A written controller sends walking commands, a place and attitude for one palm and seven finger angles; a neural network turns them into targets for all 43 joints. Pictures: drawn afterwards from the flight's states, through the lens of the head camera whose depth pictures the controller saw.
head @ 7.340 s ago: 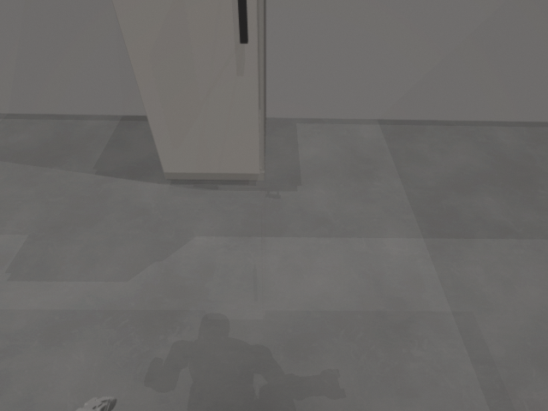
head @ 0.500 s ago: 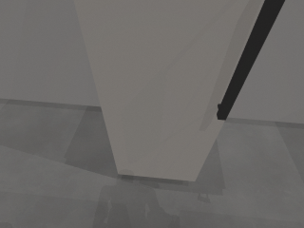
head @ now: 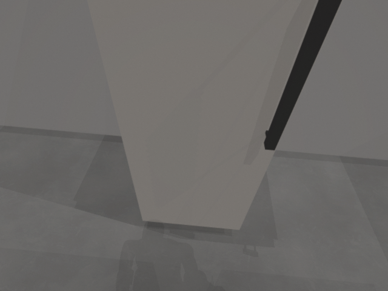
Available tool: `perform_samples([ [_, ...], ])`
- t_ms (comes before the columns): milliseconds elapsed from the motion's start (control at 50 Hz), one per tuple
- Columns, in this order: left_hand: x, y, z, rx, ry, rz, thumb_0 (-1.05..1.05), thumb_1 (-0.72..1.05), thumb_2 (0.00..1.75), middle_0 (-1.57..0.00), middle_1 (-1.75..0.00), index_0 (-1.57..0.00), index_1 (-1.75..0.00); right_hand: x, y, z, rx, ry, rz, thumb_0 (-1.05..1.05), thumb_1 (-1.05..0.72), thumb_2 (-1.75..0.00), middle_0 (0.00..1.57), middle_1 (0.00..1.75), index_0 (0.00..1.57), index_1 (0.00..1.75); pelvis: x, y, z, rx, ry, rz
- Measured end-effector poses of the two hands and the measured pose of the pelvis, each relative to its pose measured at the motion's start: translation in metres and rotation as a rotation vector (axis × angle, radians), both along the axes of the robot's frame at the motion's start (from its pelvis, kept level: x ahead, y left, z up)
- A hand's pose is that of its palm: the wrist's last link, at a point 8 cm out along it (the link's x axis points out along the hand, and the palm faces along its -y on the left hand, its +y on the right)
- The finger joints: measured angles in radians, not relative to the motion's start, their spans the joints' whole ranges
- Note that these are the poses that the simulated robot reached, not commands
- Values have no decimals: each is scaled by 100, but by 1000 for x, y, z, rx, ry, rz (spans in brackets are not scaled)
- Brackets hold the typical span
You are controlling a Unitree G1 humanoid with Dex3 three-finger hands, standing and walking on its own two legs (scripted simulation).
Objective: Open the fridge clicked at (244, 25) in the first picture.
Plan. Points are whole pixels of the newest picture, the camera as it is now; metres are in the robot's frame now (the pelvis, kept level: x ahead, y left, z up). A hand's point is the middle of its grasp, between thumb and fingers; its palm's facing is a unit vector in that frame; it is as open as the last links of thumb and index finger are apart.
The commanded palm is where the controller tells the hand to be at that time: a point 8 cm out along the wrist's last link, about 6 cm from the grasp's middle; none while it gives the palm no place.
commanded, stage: come to a stop and stand still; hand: right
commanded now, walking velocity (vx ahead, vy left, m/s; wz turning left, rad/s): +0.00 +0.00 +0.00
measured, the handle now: (296, 70) +0.52 -0.19 +0.22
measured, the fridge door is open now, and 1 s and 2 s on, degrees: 0 0 0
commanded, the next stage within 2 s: look again from close up in 0.70 s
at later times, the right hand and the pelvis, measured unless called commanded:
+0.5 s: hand out of the picture +0.04 -0.16 -0.17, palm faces +0.02 +0.98 -0.19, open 7.4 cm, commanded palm none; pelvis +0.03 +0.01 +0.00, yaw +0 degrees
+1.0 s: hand out of the picture +0.05 -0.16 -0.17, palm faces +0.02 +0.98 -0.20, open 7.4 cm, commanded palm none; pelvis +0.04 +0.02 +0.01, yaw +0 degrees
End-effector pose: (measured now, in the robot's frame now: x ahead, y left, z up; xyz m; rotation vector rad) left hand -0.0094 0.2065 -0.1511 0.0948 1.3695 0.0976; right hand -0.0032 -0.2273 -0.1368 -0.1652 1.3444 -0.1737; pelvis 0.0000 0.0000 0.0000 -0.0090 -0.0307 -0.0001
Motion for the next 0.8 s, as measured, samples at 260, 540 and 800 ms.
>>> perform_samples([
  [260, 24, 16, 6, 36, -4, -10, 1, 92, 90, -20, -29, -20, -30, 1, 16, -2, 37, 56, -4, 1, -91, -90, 20, 30, 20, 30, 13, 5, 3, -2, 10, 5],
  [540, 43, 27, 9, 53, 3, -13, 1, 92, 90, -20, -29, -20, -30, 38, 17, -2, 25, 7, 11, 1, -91, -90, 20, 30, 20, 30, 27, 13, 5, 1, 7, 2],
  [800, 50, 31, 10, 52, 14, -16, 1, 92, 90, -20, -29, -20, -30, 55, 17, 0, 16, -13, 15, 0, -91, -90, 20, 30, 20, 30, 35, 18, 6, 2, 9, 1],
])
